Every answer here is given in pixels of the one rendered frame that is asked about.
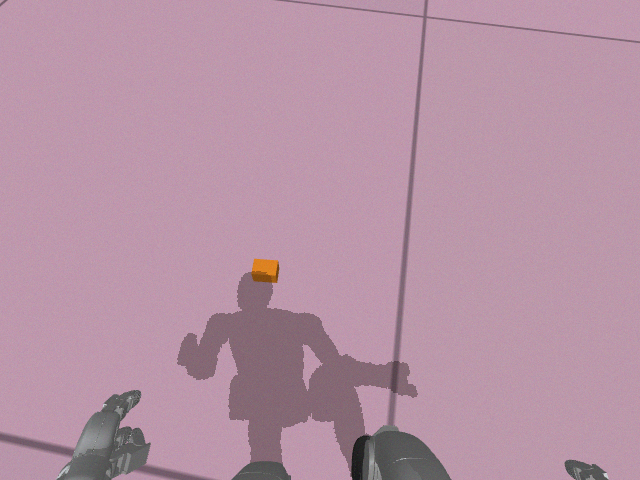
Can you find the small box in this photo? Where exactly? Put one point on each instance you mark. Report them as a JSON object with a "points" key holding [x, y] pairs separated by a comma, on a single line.
{"points": [[265, 270]]}

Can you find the left robot arm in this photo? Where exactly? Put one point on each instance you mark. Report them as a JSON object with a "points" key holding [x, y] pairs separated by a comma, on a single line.
{"points": [[87, 467]]}

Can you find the left robot hand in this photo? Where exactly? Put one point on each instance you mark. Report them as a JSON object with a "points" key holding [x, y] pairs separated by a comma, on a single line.
{"points": [[102, 436]]}

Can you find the right robot foot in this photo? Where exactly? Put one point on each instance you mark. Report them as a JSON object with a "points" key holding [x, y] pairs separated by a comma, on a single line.
{"points": [[357, 457]]}

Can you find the right robot hand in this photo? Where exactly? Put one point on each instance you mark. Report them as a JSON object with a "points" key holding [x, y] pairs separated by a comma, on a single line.
{"points": [[582, 471]]}

